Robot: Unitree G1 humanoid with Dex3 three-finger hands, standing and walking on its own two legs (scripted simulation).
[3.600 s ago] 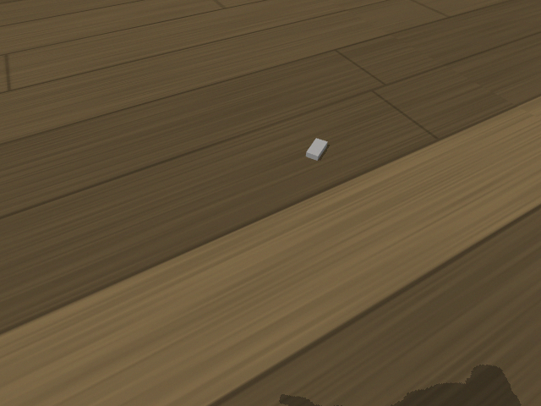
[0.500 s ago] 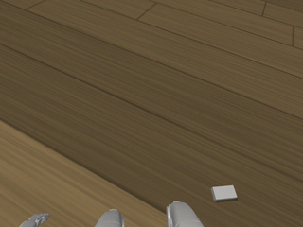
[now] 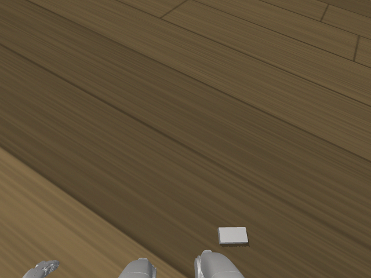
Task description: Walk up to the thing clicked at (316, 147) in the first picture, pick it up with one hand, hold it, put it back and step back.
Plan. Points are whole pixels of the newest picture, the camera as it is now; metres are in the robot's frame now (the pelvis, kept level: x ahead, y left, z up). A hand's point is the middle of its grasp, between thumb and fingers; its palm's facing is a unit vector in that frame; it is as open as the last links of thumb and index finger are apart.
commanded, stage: walk up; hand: left
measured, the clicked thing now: (232, 235) +0.38 -0.29 -0.72
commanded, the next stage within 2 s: none
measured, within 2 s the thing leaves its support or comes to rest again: neither
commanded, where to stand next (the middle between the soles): +0.01 -0.49 m, yaw +5 degrees
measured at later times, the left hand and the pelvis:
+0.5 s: hand out of the picture +0.04 +0.03 -0.15, palm faces -0.04 -0.94 -0.33, open 7.3 cm; pelvis -0.04 -0.23 +0.00, yaw +2 degrees
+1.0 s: hand out of the picture -0.01 -0.17 -0.16, palm faces -0.03 -0.92 -0.39, open 7.3 cm; pelvis -0.11 -0.47 -0.03, yaw +1 degrees
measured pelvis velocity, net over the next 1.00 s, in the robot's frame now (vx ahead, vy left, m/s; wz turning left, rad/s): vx -0.11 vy -0.47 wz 0.02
